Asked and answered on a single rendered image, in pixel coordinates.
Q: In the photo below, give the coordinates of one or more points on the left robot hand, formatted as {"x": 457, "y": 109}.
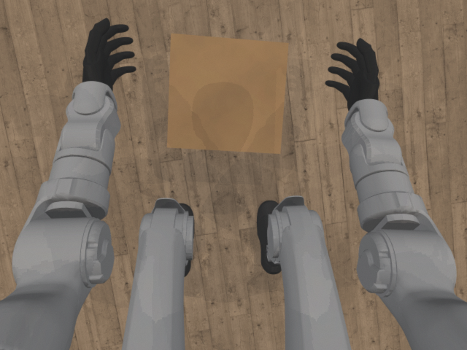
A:
{"x": 98, "y": 63}

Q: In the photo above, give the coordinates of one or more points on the robot foot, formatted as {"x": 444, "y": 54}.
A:
{"x": 187, "y": 208}
{"x": 264, "y": 210}

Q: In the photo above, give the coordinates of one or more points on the right robot upper arm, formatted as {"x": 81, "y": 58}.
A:
{"x": 413, "y": 273}

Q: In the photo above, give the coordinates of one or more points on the robot right foot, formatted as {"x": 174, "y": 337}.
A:
{"x": 264, "y": 210}

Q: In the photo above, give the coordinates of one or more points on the right robot forearm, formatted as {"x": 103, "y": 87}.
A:
{"x": 385, "y": 193}

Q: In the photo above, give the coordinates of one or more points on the carton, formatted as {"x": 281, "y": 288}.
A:
{"x": 226, "y": 94}

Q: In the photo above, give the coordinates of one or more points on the left robot upper arm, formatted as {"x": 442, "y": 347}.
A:
{"x": 57, "y": 263}

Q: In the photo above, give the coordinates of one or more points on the robot left foot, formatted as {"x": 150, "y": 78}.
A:
{"x": 187, "y": 208}

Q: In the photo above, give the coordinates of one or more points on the left robot forearm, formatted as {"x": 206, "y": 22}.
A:
{"x": 78, "y": 182}

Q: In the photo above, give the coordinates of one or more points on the right robot hand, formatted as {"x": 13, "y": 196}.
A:
{"x": 363, "y": 81}

